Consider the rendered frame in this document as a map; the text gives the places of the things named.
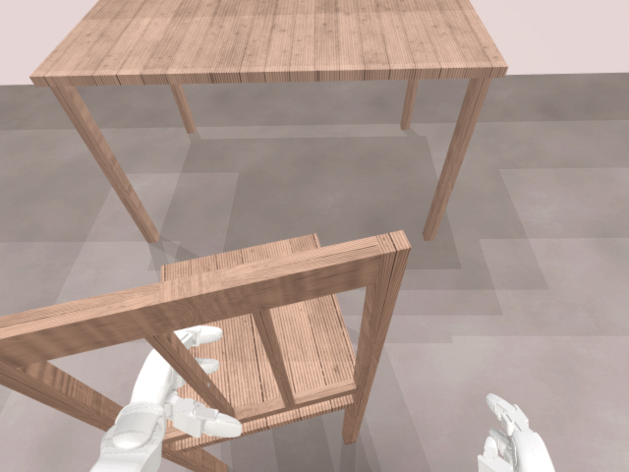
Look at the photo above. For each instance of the robot left hand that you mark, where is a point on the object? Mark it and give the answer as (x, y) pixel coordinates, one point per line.
(157, 379)

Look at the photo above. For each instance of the robot right hand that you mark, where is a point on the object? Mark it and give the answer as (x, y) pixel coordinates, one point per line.
(524, 452)

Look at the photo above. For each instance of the chair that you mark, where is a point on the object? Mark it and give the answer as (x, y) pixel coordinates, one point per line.
(285, 354)

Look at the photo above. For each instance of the robot left forearm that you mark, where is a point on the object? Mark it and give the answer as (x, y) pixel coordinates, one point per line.
(134, 443)

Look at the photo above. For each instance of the table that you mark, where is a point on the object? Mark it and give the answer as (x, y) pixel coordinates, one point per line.
(175, 42)

